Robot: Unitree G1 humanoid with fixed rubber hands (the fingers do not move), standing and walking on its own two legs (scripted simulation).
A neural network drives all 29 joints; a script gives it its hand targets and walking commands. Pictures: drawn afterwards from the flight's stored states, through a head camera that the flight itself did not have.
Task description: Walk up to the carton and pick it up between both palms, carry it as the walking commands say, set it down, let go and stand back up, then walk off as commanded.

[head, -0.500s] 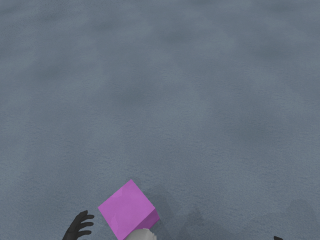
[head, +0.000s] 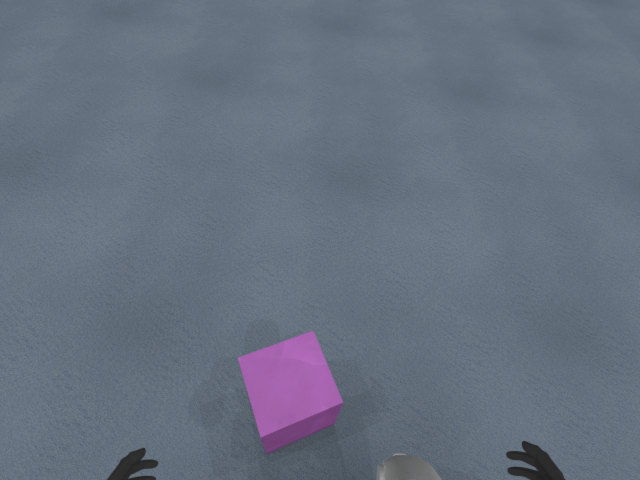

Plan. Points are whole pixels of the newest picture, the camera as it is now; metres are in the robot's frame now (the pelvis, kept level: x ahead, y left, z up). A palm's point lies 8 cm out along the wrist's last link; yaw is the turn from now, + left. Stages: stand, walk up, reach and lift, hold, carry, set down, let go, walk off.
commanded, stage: walk off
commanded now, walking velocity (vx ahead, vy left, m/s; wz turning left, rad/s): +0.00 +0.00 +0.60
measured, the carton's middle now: (289, 393) +0.39 +0.08 -0.65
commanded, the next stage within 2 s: stand in 0.96 s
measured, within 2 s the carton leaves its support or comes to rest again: neither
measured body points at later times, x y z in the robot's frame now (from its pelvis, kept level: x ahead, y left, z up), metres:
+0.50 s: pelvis -0.01 -0.05 +0.00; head +0.03 -0.06 +0.45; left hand +0.04 +0.25 -0.09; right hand +0.16 -0.29 -0.14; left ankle -0.07 +0.09 -0.67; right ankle +0.02 -0.15 -0.74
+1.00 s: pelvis -0.04 -0.01 +0.00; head -0.02 +0.03 +0.45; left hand -0.08 +0.29 -0.13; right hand +0.21 -0.19 -0.11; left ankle -0.07 +0.08 -0.74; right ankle +0.06 -0.14 -0.69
